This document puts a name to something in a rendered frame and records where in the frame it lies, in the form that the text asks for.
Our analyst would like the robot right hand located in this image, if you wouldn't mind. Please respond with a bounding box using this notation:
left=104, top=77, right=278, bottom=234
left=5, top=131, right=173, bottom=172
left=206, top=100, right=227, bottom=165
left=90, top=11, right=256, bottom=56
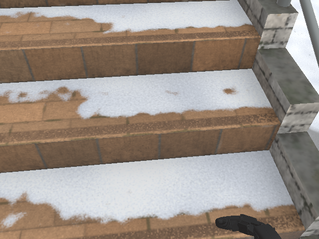
left=215, top=214, right=281, bottom=239

